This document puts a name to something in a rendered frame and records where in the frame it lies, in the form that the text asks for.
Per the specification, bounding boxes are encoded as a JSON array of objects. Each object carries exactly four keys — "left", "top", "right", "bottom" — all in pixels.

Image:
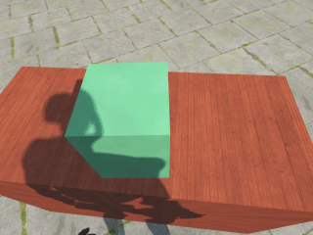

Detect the pedestal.
[{"left": 0, "top": 67, "right": 313, "bottom": 234}]

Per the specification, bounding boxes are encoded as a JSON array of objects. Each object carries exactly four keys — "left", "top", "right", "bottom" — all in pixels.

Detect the carton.
[{"left": 65, "top": 62, "right": 170, "bottom": 178}]

